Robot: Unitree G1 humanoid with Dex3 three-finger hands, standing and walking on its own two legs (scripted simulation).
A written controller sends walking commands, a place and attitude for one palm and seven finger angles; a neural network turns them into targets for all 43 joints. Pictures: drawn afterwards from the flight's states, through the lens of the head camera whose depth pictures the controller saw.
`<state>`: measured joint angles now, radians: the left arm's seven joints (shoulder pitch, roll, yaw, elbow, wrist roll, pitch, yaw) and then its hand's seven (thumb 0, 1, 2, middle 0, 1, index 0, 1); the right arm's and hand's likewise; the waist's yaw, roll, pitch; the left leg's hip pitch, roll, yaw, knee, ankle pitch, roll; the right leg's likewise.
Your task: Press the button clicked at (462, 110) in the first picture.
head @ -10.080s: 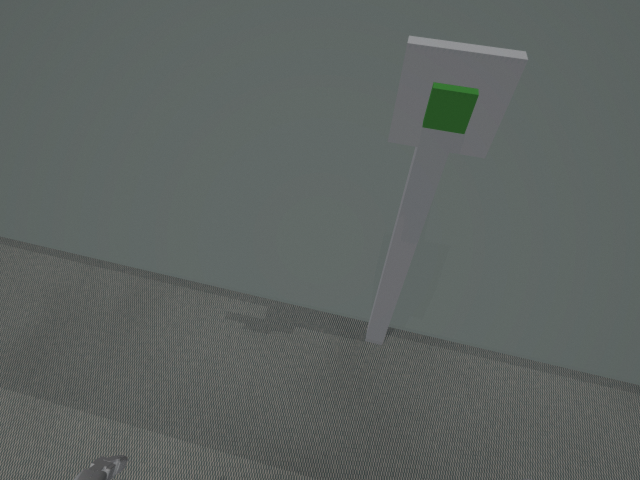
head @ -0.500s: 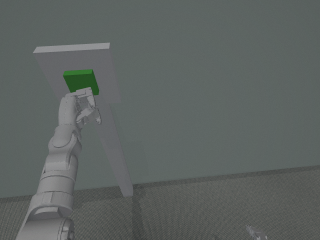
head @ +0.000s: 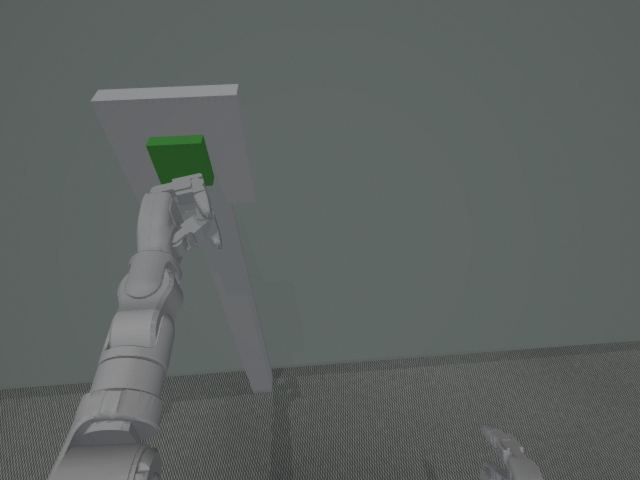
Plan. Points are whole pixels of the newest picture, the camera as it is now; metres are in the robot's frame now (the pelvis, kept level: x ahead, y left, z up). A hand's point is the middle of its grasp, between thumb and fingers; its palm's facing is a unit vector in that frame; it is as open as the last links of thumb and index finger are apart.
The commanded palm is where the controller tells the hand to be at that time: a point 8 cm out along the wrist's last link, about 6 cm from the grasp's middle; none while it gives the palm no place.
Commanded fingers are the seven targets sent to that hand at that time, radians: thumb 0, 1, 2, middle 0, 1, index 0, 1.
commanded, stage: aim a knuckle at the button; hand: left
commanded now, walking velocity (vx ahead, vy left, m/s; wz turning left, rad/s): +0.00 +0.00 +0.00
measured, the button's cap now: (182, 160) +0.48 +0.22 +0.16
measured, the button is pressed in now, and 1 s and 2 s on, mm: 0 9 0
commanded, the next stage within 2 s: press the button with the knuckle in 0.10 s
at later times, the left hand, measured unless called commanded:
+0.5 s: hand (207, 212) +0.41 +0.17 +0.13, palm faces +0.12 -0.99 +0.00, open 3.1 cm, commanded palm +0.38 +0.22 +0.13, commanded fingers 0.00 0.90 0.90 -1.30 -1.50 -1.30 -1.50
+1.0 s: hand (206, 196) +0.44 +0.18 +0.13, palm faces +0.12 -0.99 +0.00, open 2.6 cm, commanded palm +0.43 +0.23 +0.13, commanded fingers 0.00 0.90 0.90 -1.30 -1.50 -1.30 -1.50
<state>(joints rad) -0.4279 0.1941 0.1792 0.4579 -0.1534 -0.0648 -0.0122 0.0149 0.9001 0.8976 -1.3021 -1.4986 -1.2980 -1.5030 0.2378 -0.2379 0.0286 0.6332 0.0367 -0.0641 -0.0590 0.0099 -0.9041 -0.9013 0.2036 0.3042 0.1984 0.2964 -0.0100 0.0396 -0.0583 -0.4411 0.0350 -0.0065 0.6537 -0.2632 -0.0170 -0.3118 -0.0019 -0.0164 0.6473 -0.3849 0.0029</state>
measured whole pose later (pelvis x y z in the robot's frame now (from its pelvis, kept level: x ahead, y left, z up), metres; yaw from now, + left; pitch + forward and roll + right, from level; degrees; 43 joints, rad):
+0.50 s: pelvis +0.00 +0.00 +0.00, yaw +0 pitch +4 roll -1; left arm -0.55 0.25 0.22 0.62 -0.15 -0.05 -0.03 0.01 0.90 0.90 -1.30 -1.50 -1.30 -1.50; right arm 0.26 -0.25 0.03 0.66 0.04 -0.04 -0.07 0.01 -0.90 -0.90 0.20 0.30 0.20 0.30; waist -0.03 0.03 -0.05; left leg -0.47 0.04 -0.02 0.66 -0.26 -0.02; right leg -0.33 0.00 -0.02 0.65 -0.38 0.00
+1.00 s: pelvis -0.01 +0.00 -0.01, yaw +0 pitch +6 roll -1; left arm -0.73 0.31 0.28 0.89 -0.12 -0.18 -0.08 -0.06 0.79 0.94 -1.30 -1.50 -1.32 -1.50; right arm 0.32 -0.25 0.02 0.69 0.03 -0.03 -0.06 0.01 -0.90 -0.90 0.20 0.30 0.20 0.30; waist -0.05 0.03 -0.06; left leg -0.55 0.04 -0.02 0.70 -0.27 -0.02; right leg -0.41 0.01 -0.03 0.69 -0.39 0.00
